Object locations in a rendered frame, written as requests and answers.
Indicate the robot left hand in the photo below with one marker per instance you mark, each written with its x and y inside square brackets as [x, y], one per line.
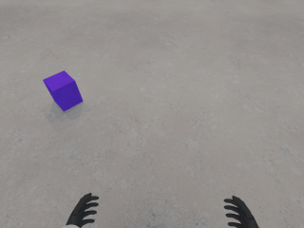
[79, 212]

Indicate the robot right hand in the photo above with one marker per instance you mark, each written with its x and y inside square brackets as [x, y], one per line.
[244, 216]

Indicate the carton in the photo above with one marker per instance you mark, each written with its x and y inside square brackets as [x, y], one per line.
[63, 89]

